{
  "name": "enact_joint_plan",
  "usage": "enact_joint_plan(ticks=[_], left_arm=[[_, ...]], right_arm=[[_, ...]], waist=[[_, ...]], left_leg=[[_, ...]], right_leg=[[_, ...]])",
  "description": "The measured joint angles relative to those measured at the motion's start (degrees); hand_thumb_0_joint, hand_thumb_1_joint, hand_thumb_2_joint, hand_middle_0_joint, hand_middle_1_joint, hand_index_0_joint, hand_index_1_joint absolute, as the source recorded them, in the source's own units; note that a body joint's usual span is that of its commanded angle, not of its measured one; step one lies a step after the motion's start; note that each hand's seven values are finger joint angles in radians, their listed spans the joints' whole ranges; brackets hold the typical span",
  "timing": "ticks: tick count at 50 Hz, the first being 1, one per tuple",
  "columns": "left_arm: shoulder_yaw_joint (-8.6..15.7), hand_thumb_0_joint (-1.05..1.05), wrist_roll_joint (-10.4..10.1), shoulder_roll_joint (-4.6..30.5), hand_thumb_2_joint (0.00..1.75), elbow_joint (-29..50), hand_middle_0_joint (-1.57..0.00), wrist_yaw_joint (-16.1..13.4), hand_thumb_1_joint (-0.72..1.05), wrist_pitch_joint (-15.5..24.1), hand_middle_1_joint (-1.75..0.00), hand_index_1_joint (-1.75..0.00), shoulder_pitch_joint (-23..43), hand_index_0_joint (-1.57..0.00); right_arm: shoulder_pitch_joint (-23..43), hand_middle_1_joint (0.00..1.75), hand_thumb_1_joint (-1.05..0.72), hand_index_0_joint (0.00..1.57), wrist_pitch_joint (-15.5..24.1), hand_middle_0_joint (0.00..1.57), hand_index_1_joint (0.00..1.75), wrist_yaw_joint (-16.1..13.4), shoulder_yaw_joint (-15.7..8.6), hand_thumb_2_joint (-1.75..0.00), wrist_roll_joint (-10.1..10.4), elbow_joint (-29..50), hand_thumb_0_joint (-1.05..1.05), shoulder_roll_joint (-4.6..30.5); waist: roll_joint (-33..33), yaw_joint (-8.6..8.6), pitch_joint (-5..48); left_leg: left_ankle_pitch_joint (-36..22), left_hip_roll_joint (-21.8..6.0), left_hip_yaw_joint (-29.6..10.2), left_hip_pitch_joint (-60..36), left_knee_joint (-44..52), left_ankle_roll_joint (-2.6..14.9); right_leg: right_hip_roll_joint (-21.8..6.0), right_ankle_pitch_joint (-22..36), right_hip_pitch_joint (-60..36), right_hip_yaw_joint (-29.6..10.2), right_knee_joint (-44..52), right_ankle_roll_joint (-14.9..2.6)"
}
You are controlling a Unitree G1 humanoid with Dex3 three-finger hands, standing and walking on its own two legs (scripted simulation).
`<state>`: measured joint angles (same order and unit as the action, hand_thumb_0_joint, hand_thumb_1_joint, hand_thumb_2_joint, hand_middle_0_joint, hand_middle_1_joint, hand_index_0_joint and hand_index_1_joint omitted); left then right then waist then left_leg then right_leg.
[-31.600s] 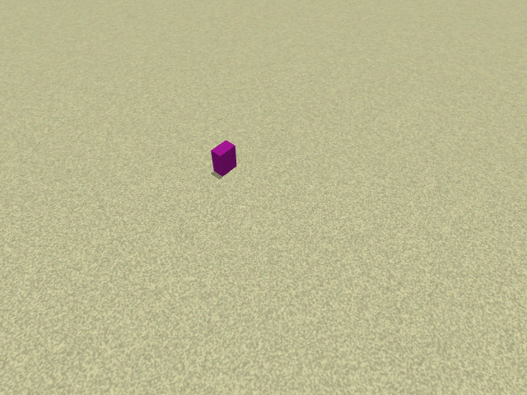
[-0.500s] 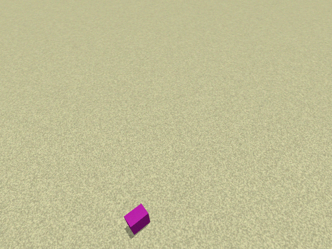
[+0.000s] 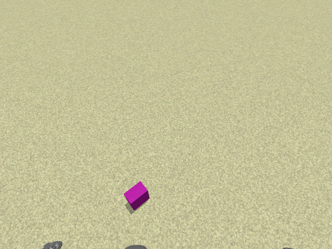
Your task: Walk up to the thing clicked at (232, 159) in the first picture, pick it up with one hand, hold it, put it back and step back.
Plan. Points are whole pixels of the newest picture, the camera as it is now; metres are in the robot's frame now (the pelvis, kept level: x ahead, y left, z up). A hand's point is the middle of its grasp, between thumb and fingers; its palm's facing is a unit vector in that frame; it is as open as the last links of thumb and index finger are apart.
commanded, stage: step back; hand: left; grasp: from the side
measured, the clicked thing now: (137, 196) +0.44 +0.18 -0.70
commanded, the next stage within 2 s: none
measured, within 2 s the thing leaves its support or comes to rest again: neither
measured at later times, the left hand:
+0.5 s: hand out of the picture +0.02 +0.32 -0.17, palm faces -0.08 -0.93 -0.36, open 7.4 cm
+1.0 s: hand out of the picture -0.09 +0.30 -0.15, palm faces -0.02 -0.93 -0.37, open 7.4 cm
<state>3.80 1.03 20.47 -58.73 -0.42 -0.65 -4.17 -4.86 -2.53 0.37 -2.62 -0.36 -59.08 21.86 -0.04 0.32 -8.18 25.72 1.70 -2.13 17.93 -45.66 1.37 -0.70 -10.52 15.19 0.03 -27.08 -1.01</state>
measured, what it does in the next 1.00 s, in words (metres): walks backwards: right foot, then left foot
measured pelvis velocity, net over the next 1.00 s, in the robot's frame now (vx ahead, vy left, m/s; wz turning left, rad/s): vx -0.23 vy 0.04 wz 0.01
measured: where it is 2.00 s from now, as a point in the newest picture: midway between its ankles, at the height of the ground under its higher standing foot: outside the picture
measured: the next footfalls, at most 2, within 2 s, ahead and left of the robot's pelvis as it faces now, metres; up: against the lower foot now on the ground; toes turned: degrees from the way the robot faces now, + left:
right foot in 0.64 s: -0.13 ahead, -0.07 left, +0.00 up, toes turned -1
left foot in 1.00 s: -0.22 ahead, +0.16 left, +0.00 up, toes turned -2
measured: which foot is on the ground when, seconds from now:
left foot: down 0.00-0.68, up 0.70-0.98, down 1.00-1.00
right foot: down 0.00-0.14, up 0.16-0.62, down 0.64-1.00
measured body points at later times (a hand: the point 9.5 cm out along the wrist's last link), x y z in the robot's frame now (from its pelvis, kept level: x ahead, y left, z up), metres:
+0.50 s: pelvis -0.09 +0.06 -0.01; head -0.01 +0.08 +0.43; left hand +0.03 +0.37 -0.15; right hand +0.00 -0.25 -0.12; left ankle -0.05 +0.13 -0.74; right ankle -0.13 -0.08 -0.70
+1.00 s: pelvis -0.23 +0.04 -0.02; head -0.17 +0.05 +0.43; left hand -0.09 +0.34 -0.13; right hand -0.15 -0.29 -0.13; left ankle -0.26 +0.16 -0.74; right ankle -0.17 -0.07 -0.74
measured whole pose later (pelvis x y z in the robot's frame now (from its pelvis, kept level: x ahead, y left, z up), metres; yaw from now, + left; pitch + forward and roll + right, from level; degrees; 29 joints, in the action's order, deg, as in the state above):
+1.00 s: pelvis -0.23 +0.04 -0.02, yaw +0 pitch -2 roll +0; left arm 3.9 1.8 21.2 -42.4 -0.1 -2.9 -7.3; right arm -10.7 -1.8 -1.2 -3.1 -0.9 -50.0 23.0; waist 1.4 0.0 -10.1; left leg 21.9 1.7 -2.0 12.6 -36.5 -0.3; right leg -0.5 -14.5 21.6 1.8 -37.9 -1.5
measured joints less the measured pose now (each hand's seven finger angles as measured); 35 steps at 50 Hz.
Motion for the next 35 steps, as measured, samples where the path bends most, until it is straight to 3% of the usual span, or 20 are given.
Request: enact_joint_plan(ticks=[3, 6, 7, 8, 10, 11, 13, 16, 21, 28, 32, 34, 35], left_arm=[[0.10, 0.01, 0.65, 0.89, 0.90, 2.62, -0.21, -0.37, 0.90, -0.78, -0.30, -0.30, 0.92, -0.21], [-0.10, 0.01, 0.40, 1.92, 0.90, 5.37, -0.21, -0.37, 0.90, -1.68, -0.30, -0.30, 2.02, -0.21], [-0.05, 0.01, 0.07, 2.48, 0.90, 6.14, -0.21, -0.35, 0.90, -2.03, -0.30, -0.30, 2.62, -0.21], [0.10, 0.01, -0.25, 2.85, 0.90, 6.68, -0.21, -0.50, 0.90, -2.33, -0.30, -0.30, 3.13, -0.20], [0.24, 0.01, -0.20, 2.79, 0.90, 6.87, -0.21, -1.00, 0.90, -2.84, -0.30, -0.30, 3.38, -0.20], [0.16, 0.01, -0.29, 2.83, 0.90, 6.78, -0.21, -1.13, 0.91, -3.11, -0.30, -0.30, 3.32, -0.20], [0.01, 0.01, -0.73, 2.84, 0.90, 6.99, -0.21, -1.22, 0.91, -3.26, -0.30, -0.30, 2.69, -0.20], [0.03, 0.00, -0.63, 2.47, 0.90, 7.61, -0.21, -0.96, 0.91, -2.96, -0.30, -0.30, 0.82, -0.20], [0.30, 0.00, -0.42, 2.07, 0.90, 7.94, -0.21, -0.74, 0.90, -3.33, -0.30, -0.30, -2.14, -0.20], [0.72, 0.01, 0.10, 1.81, 0.90, 8.31, -0.21, -0.18, 0.91, -3.14, -0.30, -0.30, -3.70, -0.20], [1.00, 0.01, 0.48, 1.72, 0.90, 8.64, -0.21, 0.57, 0.91, -2.29, -0.30, -0.30, -5.12, -0.20], [1.12, 0.01, 0.80, 0.94, 0.90, 8.61, -0.21, 0.80, 0.91, -1.99, -0.30, -0.30, -5.82, -0.20], [1.01, 0.00, 0.86, 0.80, 0.90, 8.88, -0.21, 1.05, 0.91, -1.94, -0.30, -0.30, -6.40, -0.20]], right_arm=[[-1.02, 0.30, -0.91, 0.20, -0.21, 0.20, 0.30, 0.00, -0.28, -0.90, 0.21, 2.04, 0.00, 0.70], [-2.78, 0.30, -0.91, 0.20, 0.12, 0.20, 0.30, -0.01, -0.57, -0.90, -0.58, 3.15, 0.00, 1.08], [-2.99, 0.30, -0.91, 0.20, 0.26, 0.20, 0.30, -0.18, -0.91, -0.90, -1.25, 3.09, 0.00, 0.57], [-3.11, 0.30, -0.91, 0.20, 0.27, 0.20, 0.30, -0.18, -0.96, -0.90, -1.81, 3.03, 0.00, -0.10], [-3.67, 0.30, -0.91, 0.20, 0.31, 0.20, 0.30, 0.11, -0.74, -0.90, -2.10, 3.37, 0.00, -0.97], [-3.99, 0.30, -0.91, 0.20, 0.41, 0.20, 0.30, -0.01, -0.56, -0.90, -2.12, 3.47, 0.00, -1.45], [-4.41, 0.30, -0.91, 0.20, 0.37, 0.20, 0.30, -0.48, -0.28, -0.90, -2.09, 3.73, 0.00, -2.24], [-4.29, 0.30, -0.90, 0.20, 0.39, 0.20, 0.30, -1.21, -0.37, -0.90, -1.58, 4.85, 0.00, -2.68], [-2.91, 0.30, -0.90, 0.20, 0.96, 0.21, 0.30, -1.80, -0.54, -0.90, -1.07, 7.77, 0.00, -3.02], [-1.05, 0.30, -0.90, 0.20, 1.03, 0.21, 0.30, -1.32, -0.35, -0.90, -1.05, 10.07, 0.00, -2.46], [-0.27, 0.30, -0.90, 0.20, 0.57, 0.21, 0.30, -0.79, -0.22, -0.90, -0.94, 10.00, 0.00, -1.60], [0.17, 0.30, -0.90, 0.20, 0.26, 0.21, 0.30, -0.66, -0.44, -0.90, -0.63, 9.48, 0.00, -0.80], [0.08, 0.30, -0.90, 0.20, 0.08, 0.21, 0.30, -0.72, -0.59, -0.90, -0.47, 9.13, 0.00, -0.67]], waist=[[0.71, -0.26, -0.74], [1.29, -0.97, -1.03], [2.63, -0.95, -1.70], [3.88, -0.44, -2.55], [3.79, -1.08, -3.22], [3.76, -1.49, -3.23], [3.96, -1.50, -2.96], [3.78, -1.28, -2.95], [3.25, -1.13, -3.35], [1.72, -0.50, -3.37], [0.60, 0.15, -1.94], [-1.57, -0.12, -1.68], [-1.80, -0.26, -1.30]], left_leg=[[1.35, 0.66, 0.19, 0.93, -2.83, 0.21], [-4.72, -0.36, 1.10, -2.99, 8.14, -0.04], [-4.52, 0.53, 1.72, -3.65, 9.59, 0.39], [-4.63, 1.17, 2.64, -3.71, 9.44, 0.90], [-5.62, 0.74, 2.38, -3.39, 9.66, 1.64], [-6.59, 0.55, 2.14, -3.54, 10.78, 1.83], [-8.64, 0.36, 2.43, -3.94, 13.51, 2.02], [-10.41, 0.30, 3.38, -4.17, 15.59, 2.53], [-11.24, 0.35, 5.27, -2.96, 14.86, 3.27], [-12.14, -0.48, 7.30, 0.76, 11.46, 3.21], [-13.00, -1.68, 8.15, 3.55, 9.48, 2.19], [-13.63, -3.09, 6.84, 4.62, 8.73, 1.22], [-10.36, -2.42, 5.38, 5.46, 7.26, 0.27]], right_leg=[[-0.81, -0.25, 2.89, -0.27, -2.56, 0.98], [-1.54, -1.54, 6.10, 0.06, -6.85, 2.56], [-2.45, -2.27, 7.20, -0.58, -8.95, 2.37], [-1.94, -6.59, 8.22, -2.84, -11.58, 1.68], [2.65, -16.15, 10.11, -7.60, -19.99, 0.91], [4.72, -17.65, 10.99, -9.19, -24.71, 0.67], [7.16, -16.76, 12.30, -10.50, -31.86, 0.40], [7.80, -14.96, 11.63, -10.10, -36.26, 1.19], [6.20, -16.36, 6.90, -9.13, -32.01, 2.43], [3.52, -16.97, 1.22, -5.94, -20.11, 1.48], [2.57, -12.66, -2.31, -3.77, -11.40, -0.26], [4.00, -11.23, -2.44, -2.58, -9.98, -0.49], [4.05, -10.81, -2.10, -2.16, -9.99, -0.74]])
